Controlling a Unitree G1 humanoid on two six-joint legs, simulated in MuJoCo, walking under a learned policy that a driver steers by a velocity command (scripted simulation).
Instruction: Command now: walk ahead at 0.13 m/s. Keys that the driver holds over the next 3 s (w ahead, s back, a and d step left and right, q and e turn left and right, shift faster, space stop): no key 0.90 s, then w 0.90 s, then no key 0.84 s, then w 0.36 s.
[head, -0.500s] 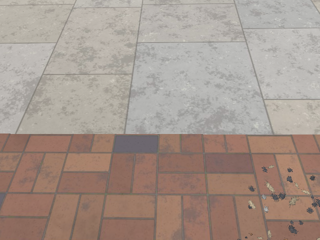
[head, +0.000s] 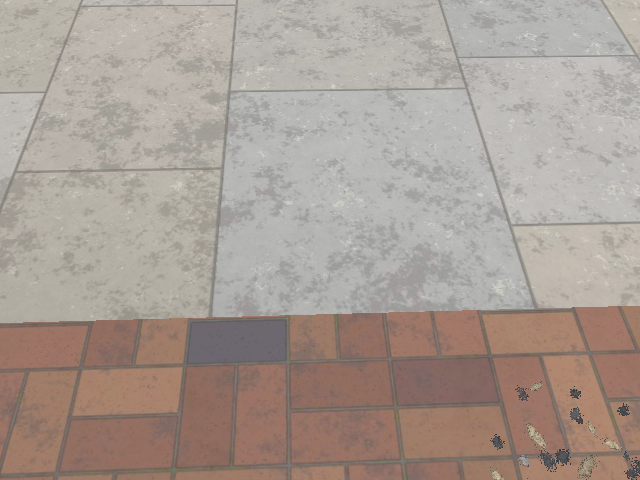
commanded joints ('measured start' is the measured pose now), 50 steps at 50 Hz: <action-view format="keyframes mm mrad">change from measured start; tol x8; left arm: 1 156 13 1 9 11 30 11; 10 48 150 39 28 16 48 15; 12 6 53 23 28 13 36 1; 50 15 12 29 141 -15 36 7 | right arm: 1 -81 -131 -19 -59 -1 -7 -19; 7 -38 -105 -9 -30 34 34 -38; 10 133 -33 5 2 25 38 -43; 20 53 -65 -5 50 29 66 -59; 50 156 -94 -38 125 59 71 -75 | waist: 1 72 119 -137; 8 50 63 -52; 10 -62 -184 -61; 18 6 3 -68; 46 17 40 -23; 50 -15 122 109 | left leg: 1 -107 252 -98 -95 493 172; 5 -121 263 -172 -113 -72 142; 8 -153 189 -180 -29 -300 43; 11 -13 68 -38 92 -228 -44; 23 40 101 -62 120 -22 -51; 45 36 107 -73 85 -83 -57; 48 1 109 -100 58 -545 -6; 50 -3 214 -257 -30 -751 63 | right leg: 1 260 -10 -18 -197 112 19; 7 372 20 -44 -510 164 -22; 9 429 -94 72 -605 335 -70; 11 234 -67 94 -680 -2 -110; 21 358 15 -4 -551 350 -72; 38 361 40 -29 -561 306 -61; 45 357 44 -33 -575 248 -55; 48 281 97 -81 -526 -219 -76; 50 136 91 -84 -442 -287 -89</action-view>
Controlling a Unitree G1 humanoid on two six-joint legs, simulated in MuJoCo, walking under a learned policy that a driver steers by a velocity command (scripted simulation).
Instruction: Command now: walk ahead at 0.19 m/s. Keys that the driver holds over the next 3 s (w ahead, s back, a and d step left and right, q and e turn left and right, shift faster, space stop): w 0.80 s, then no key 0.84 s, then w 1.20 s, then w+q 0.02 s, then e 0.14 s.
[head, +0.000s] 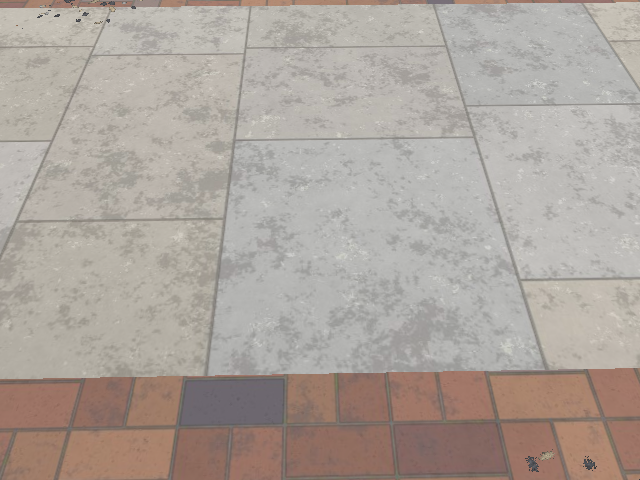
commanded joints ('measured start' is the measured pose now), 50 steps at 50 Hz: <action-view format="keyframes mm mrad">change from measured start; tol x32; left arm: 1 -49 49 6 -63 -10 -42 -6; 12 429 224 63 49 3 -101 -44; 50 -54 91 15 -199 10 -70 -14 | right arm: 1 134 -178 -43 -8 17 -28 -2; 30 -456 -103 -27 -299 18 -88 89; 36 171 -354 -119 -152 -14 -85 73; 50 -56 -186 -35 -131 -29 -85 40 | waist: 1 -44 147 141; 12 158 -334 -40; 30 64 -78 141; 37 -134 200 -429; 50 18 66 -55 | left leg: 1 -44 236 -354 -330 -511 169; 9 -212 159 -168 -216 -91 110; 14 -731 78 -118 747 -9 65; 31 -468 53 10 -6 347 57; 34 -34 -46 73 -9 284 118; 36 640 376 -636 -112 -4 343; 42 -32 228 -246 -356 437 195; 50 -60 156 -14 -332 836 169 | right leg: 1 -225 21 -58 98 -147 -33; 9 181 36 -123 -69 109 -43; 12 447 -410 717 -427 -129 -277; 30 317 -265 44 -455 469 -133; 34 320 -225 -21 -42 1044 -77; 37 -415 38 158 830 -168 -5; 50 -231 -109 5 170 361 32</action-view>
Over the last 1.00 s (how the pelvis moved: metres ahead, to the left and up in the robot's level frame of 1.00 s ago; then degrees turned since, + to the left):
0.09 -0.03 -0.01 0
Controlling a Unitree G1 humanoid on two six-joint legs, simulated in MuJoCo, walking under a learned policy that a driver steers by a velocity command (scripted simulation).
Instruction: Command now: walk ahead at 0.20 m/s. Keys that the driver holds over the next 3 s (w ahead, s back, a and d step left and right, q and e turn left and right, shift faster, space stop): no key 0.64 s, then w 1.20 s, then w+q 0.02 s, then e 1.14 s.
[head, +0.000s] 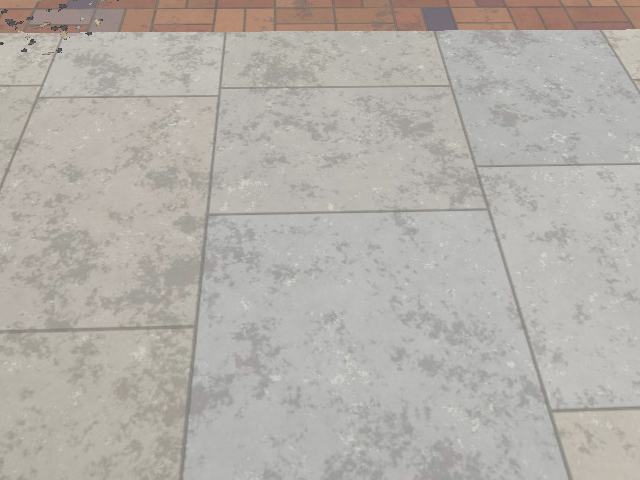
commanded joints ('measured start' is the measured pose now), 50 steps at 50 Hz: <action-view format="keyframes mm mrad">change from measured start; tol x32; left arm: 1 41 14 -6 -17 1 10 -6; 50 202 57 -2 128 -2 -39 -55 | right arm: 1 -49 -162 -22 -59 6 -4 -19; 50 -74 -102 -42 -78 65 -27 -21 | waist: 1 40 110 -64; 50 78 -4 37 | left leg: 1 -75 229 -54 -51 594 128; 8 8 182 -94 203 346 34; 12 -253 76 -76 501 -449 -81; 32 -134 125 -82 147 -26 -43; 39 -15 416 -472 -53 -438 168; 45 -264 174 -96 411 101 3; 47 -602 51 -135 979 -390 -46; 50 -635 184 -144 964 -159 18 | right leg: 1 204 33 -32 -182 142 13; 7 338 77 -31 -451 166 -36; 10 743 -186 220 -392 794 -252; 19 265 8 78 -582 -348 -48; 32 507 75 -18 -393 174 -52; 40 45 85 -67 -107 -314 -80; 44 542 154 -128 -360 -128 -92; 47 857 -279 677 -700 -237 -316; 50 701 -177 335 -702 -127 -216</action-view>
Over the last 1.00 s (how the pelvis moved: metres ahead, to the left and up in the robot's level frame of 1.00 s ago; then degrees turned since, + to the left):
0.42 0.01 0.01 1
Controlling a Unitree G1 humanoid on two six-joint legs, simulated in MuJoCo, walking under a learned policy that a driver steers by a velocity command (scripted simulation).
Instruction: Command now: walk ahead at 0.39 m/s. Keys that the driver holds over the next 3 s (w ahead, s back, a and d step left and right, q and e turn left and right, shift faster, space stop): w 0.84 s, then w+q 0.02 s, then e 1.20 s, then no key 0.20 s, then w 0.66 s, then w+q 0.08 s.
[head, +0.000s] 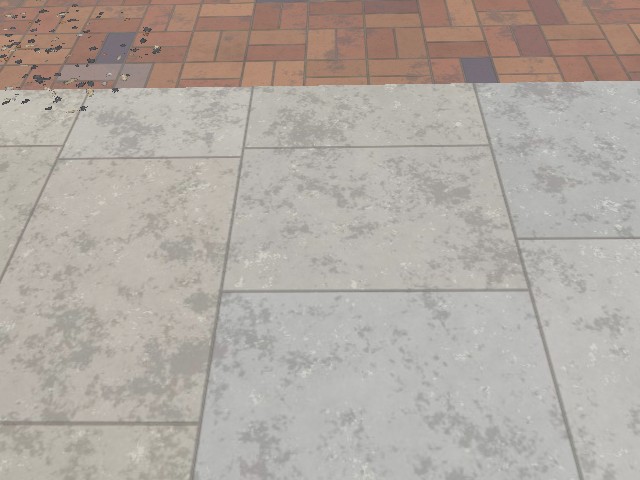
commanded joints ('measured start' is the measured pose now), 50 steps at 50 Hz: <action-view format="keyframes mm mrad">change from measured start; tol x32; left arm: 1 52 70 -11 -24 10 -12 -7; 22 291 -37 -41 -44 9 16 20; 44 -384 64 -7 -254 -7 4 -13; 50 71 302 62 -157 39 7 -14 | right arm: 1 -91 -89 -28 -88 -5 -25 3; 16 -462 -54 -5 -237 -9 -11 51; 22 140 -302 -90 -89 -35 -10 43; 50 141 -78 1 -110 -78 8 -12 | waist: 1 8 -77 55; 17 29 -110 120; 22 -107 248 -400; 44 -91 23 99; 50 49 -208 -334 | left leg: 1 -379 108 -45 32 144 41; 17 -277 39 47 -604 368 26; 20 182 -54 111 -607 316 88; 22 803 371 -646 -759 11 317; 33 165 200 -155 -1055 309 193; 43 379 199 -50 -995 412 146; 48 443 158 59 -625 1006 47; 50 -47 -26 124 -19 284 -74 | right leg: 1 222 -287 368 -347 124 -137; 16 284 -293 128 -377 349 -113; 20 244 -235 51 38 853 -48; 22 -357 26 80 730 -190 47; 24 -553 -53 194 888 -184 1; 45 -464 -100 59 -10 326 16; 48 -112 -2 5 -51 355 -47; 50 506 -323 427 60 997 -236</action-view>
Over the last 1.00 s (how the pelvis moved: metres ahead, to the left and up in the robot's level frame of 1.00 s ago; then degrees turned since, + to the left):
0.22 -0.05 -0.01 0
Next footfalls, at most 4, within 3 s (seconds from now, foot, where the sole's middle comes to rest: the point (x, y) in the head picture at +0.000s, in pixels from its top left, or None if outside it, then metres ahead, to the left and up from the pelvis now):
0.42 left None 0.38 0.16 -0.77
0.98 right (381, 397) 0.71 -0.07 -0.77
1.46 left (287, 376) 0.76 0.14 -0.77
1.88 right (397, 429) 0.63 -0.10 -0.77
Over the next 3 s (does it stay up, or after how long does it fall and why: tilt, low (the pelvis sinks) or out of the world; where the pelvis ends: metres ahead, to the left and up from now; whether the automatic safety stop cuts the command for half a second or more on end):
stays up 0.78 -0.20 0.01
